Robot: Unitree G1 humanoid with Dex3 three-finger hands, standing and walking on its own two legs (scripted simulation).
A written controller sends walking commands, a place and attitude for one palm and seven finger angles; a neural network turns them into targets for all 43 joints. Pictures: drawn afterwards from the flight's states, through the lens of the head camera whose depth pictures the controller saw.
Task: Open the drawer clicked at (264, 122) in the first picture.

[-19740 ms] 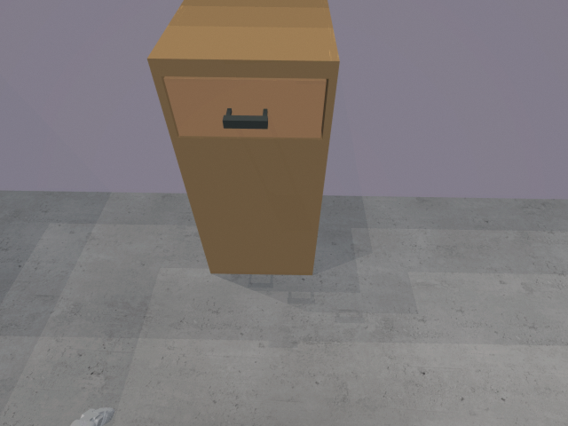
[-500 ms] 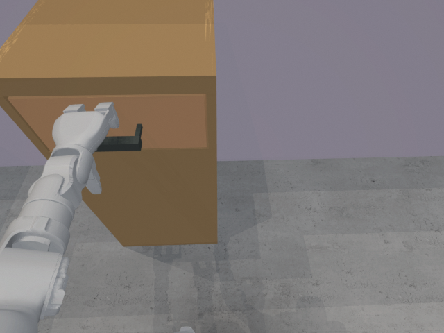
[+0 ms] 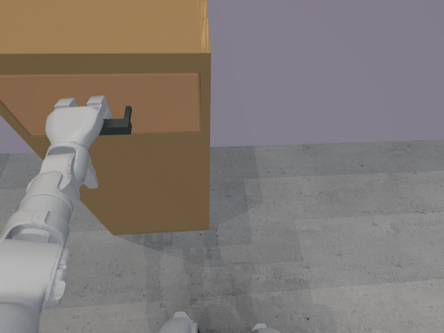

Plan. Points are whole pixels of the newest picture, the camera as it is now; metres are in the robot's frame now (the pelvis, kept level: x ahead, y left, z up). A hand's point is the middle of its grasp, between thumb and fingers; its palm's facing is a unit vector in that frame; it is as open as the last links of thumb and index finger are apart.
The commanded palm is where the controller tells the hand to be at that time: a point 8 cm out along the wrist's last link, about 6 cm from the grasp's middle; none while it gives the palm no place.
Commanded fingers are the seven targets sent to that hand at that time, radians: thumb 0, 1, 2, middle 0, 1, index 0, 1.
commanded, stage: lower the fingers behind the handle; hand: left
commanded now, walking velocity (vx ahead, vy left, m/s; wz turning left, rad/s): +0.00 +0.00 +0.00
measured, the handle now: (104, 119) +0.51 +0.23 +0.05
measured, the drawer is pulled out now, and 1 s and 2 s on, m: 0.00 0.00 0.02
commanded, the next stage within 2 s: close the thumb around the handle in 0.42 s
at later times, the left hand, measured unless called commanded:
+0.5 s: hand (88, 144) +0.46 +0.26 +0.03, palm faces -0.02 -0.02 -1.00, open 13.7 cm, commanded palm +0.46 +0.24 +0.07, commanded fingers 0.00 -0.50 0.30 -0.30 -1.20 -0.30 -1.20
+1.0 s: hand (88, 143) +0.46 +0.26 +0.03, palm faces -0.03 -0.03 -1.00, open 8.2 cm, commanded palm +0.46 +0.25 +0.07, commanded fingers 0.00 0.90 0.90 -0.40 -1.35 -0.40 -1.35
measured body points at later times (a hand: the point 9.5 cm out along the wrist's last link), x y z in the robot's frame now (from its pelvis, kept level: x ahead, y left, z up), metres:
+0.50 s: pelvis -0.02 +0.00 -0.01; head +0.08 +0.01 +0.43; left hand +0.46 +0.26 +0.08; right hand +0.00 -0.28 -0.13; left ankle +0.03 +0.08 -0.69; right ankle -0.02 -0.12 -0.69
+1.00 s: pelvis -0.01 +0.00 -0.01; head +0.09 +0.01 +0.43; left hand +0.46 +0.26 +0.08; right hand +0.01 -0.27 -0.13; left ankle +0.03 +0.08 -0.69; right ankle -0.02 -0.12 -0.69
